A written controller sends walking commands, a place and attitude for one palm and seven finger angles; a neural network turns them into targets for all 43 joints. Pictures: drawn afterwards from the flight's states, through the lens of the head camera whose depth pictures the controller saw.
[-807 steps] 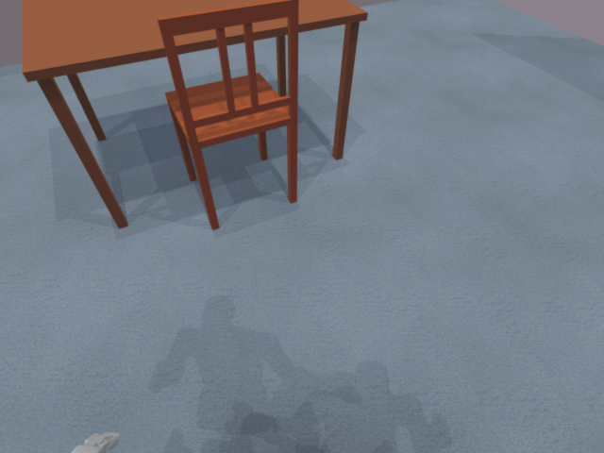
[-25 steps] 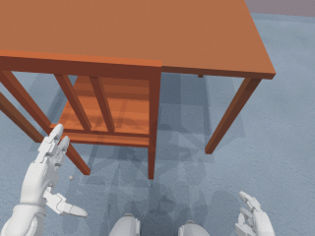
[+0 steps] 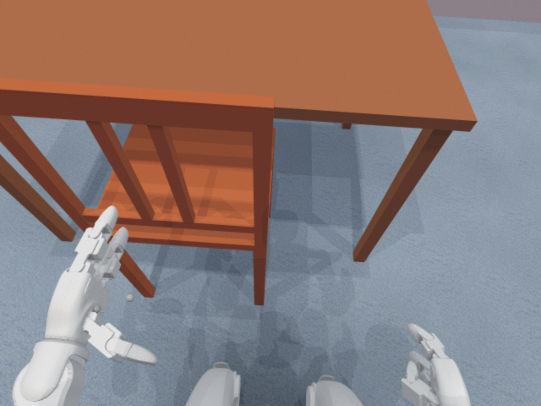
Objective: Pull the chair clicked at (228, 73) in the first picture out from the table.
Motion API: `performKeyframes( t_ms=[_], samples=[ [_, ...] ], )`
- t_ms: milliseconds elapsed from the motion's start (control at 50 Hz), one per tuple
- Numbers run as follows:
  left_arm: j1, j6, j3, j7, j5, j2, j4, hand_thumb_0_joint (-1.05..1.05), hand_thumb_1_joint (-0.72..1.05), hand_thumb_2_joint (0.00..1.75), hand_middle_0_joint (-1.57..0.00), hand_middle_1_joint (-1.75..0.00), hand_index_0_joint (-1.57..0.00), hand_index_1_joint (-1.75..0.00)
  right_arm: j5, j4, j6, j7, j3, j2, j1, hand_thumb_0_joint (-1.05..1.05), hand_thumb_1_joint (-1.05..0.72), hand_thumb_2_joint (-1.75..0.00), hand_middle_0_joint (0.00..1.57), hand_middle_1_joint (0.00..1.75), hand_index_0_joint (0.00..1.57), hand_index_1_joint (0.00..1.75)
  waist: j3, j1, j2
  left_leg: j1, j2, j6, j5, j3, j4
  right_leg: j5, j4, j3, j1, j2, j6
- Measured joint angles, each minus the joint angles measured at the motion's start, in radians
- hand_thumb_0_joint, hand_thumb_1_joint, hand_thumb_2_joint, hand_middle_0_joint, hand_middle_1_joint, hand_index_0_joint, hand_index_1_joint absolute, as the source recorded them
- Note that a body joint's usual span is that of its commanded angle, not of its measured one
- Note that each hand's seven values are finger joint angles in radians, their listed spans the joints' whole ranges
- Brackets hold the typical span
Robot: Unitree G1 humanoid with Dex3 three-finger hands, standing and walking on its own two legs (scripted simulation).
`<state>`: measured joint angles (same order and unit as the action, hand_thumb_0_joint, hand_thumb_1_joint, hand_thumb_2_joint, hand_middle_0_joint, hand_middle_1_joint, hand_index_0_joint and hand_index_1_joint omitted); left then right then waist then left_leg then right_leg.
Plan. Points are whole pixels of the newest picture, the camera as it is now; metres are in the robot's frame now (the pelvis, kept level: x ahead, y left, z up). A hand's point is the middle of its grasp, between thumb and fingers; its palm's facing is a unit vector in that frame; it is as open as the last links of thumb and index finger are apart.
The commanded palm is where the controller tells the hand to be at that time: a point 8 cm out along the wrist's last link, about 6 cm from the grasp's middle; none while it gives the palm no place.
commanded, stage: aim the fingers beside a spindle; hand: left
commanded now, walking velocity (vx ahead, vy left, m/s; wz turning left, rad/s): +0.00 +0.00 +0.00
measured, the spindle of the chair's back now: (126, 175) +0.48 +0.28 +0.00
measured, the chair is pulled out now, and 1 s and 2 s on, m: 0.00 0.00 0.00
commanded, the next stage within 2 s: push the fingers through the gap in 1.72 s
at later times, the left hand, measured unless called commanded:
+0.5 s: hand (146, 282) +0.28 +0.19 +0.02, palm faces -0.04 -1.00 -0.04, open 16.9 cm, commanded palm +0.27 +0.25 +0.02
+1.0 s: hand (165, 267) +0.31 +0.18 +0.00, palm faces -0.05 -1.00 -0.03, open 16.9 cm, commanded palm +0.30 +0.23 +0.00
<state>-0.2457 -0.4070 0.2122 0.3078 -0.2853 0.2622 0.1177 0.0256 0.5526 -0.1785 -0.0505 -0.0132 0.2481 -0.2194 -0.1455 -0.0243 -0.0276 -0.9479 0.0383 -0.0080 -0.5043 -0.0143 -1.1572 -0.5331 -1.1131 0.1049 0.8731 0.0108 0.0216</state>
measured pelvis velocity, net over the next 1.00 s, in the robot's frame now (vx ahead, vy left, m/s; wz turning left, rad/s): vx -0.01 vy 0.01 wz -0.02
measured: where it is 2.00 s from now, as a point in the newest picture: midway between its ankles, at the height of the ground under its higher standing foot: outside the picture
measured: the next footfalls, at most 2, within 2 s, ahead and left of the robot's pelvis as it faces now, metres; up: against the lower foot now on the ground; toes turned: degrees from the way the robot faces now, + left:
none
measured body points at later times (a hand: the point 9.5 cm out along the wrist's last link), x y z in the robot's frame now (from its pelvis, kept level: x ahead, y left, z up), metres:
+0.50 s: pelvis +0.00 +0.00 -0.01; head +0.09 +0.01 +0.43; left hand +0.28 +0.24 +0.02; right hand +0.16 -0.25 -0.10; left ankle +0.03 +0.11 -0.65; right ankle +0.00 -0.11 -0.65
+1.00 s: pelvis -0.01 +0.01 -0.03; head +0.10 +0.02 +0.41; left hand +0.31 +0.23 +0.00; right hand +0.15 -0.24 -0.13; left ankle +0.03 +0.11 -0.65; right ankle +0.00 -0.11 -0.65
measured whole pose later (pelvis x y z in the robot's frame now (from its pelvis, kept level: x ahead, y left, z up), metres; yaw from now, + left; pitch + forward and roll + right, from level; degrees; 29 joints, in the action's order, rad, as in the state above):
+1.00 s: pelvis -0.01 +0.01 -0.03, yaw -1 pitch +22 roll -2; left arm 0.02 -0.44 0.17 0.22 -0.22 0.24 0.31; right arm 0.01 0.57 -0.10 -0.03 -0.01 0.25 -0.21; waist -0.16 -0.04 -0.02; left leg -1.12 0.04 -0.02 -0.53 0.00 -1.27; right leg -0.56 -1.24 0.08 1.05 0.02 0.01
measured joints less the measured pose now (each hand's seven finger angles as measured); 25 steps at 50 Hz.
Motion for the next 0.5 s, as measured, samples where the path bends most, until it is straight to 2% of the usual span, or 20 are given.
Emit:
performKeyframes(
  t_ms=[500],
  samples=[
    [0.122,-0.02,-0.011,-0.035,0.023,-0.008,0.095,-0.01,-0.5,0.3,-0.06,-0.08,-0.06,-0.08,-0.007,0.007,0.032,0.012,-0.003,0.0,0.001,0.02,-0.91,-0.9,0.2,0.3,0.21,0.3,-0.01,-0.008,0.001,-0.082,0.002,-0.004,-0.013,0.012,-0.053,-0.014,-0.062,-0.013,0.09,0.001,-0.002]
  ],
)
